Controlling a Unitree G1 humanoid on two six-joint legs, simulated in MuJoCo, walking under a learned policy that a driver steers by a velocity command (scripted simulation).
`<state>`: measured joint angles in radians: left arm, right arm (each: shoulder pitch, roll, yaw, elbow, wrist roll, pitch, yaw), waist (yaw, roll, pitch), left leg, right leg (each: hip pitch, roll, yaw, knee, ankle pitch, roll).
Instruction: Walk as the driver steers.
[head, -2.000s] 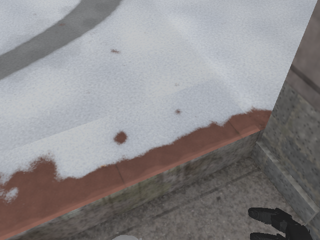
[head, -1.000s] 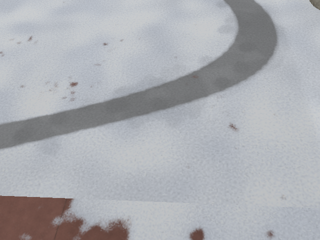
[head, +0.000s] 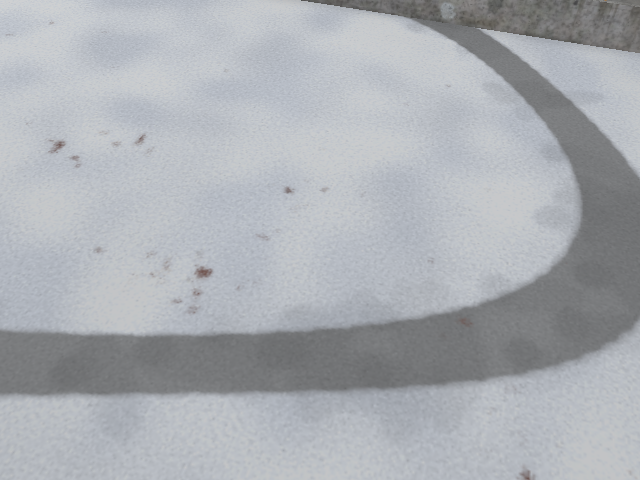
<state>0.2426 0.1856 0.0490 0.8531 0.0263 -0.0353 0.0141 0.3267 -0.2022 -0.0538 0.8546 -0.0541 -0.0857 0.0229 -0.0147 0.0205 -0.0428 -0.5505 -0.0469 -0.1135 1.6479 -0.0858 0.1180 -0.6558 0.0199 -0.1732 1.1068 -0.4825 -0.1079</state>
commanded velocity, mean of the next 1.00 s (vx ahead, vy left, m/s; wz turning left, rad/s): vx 0.49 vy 0.00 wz -0.22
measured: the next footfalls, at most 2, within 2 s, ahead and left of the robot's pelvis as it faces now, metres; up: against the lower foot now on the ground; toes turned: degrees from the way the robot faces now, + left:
left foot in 0.44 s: +0.42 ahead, +0.09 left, +0.00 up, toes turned +3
right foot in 0.94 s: +0.73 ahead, -0.13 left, +0.00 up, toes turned -17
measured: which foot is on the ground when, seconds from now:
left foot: up 0.00-0.42, down 0.44-0.96, up 0.98-1.00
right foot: down 0.00-0.44, up 0.46-0.92, down 0.94-1.00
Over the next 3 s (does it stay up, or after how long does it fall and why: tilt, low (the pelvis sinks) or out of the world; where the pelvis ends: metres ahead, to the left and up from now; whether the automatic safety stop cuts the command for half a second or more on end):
stays up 1.54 -0.52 0.09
